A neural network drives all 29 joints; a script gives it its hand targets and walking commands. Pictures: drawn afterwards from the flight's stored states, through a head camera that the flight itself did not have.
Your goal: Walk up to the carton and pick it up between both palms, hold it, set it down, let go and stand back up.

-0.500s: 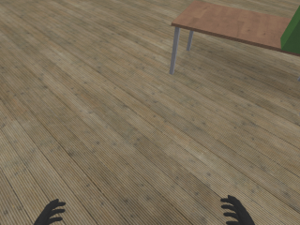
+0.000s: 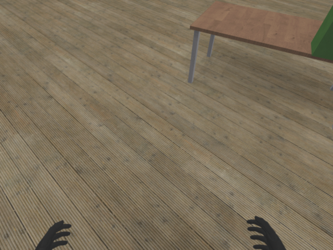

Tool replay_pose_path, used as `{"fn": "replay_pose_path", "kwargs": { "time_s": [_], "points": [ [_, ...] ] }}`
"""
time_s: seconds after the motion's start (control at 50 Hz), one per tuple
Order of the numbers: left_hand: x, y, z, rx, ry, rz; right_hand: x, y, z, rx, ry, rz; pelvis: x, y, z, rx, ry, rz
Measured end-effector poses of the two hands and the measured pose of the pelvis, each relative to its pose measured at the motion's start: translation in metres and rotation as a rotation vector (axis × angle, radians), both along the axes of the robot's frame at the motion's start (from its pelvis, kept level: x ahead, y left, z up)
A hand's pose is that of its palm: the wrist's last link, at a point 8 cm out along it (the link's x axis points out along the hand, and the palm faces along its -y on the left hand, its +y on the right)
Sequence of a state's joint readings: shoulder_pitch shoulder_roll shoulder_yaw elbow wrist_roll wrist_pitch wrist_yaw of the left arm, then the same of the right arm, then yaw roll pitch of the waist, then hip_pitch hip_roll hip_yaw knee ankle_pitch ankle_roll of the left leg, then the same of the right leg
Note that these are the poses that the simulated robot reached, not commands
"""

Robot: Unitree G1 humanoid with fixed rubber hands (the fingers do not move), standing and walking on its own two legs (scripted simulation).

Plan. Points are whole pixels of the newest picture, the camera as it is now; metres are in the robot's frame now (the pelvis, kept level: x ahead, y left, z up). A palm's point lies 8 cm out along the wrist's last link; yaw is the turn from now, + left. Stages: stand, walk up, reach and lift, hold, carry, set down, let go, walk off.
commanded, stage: stand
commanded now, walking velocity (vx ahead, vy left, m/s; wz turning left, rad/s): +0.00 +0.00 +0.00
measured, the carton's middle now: out of the picture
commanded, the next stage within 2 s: none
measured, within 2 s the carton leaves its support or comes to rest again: neither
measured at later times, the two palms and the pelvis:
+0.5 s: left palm out of the picture +0.14 +0.29 -0.07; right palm out of the picture +0.14 -0.26 -0.08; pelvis -0.01 +0.00 +0.00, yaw +0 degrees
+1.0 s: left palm out of the picture +0.11 +0.29 -0.08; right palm out of the picture +0.11 -0.27 -0.08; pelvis -0.02 +0.00 +0.00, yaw +0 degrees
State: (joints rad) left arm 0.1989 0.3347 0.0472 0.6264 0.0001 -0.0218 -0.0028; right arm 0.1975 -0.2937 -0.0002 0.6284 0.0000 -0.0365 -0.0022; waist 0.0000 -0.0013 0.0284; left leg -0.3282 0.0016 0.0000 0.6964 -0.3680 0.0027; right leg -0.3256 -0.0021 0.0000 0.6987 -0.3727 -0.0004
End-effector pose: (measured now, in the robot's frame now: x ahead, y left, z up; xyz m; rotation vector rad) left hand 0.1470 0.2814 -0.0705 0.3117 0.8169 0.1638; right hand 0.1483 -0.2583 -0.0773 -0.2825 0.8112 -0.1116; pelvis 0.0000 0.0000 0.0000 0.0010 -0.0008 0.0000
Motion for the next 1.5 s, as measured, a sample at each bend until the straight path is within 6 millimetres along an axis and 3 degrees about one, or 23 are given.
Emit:
{"fn": "replay_pose_path", "kwargs": {
  "time_s": [0.46, 1.5],
  "points": [
    [-0.010, 0.004, -0.001, 0.007, 0.012, 0.000, -0.008, -0.005, 0.001, -0.012, 0.002, 0.002, -0.006, 0.000, 0.000, 0.000, -0.009, 0.000],
    [-0.052, 0.008, -0.012, 0.006, 0.074, 0.010, -0.050, -0.010, -0.010, -0.010, 0.064, -0.023, -0.031, 0.000, -0.001, 0.000, -0.045, 0.000]
  ]
}}
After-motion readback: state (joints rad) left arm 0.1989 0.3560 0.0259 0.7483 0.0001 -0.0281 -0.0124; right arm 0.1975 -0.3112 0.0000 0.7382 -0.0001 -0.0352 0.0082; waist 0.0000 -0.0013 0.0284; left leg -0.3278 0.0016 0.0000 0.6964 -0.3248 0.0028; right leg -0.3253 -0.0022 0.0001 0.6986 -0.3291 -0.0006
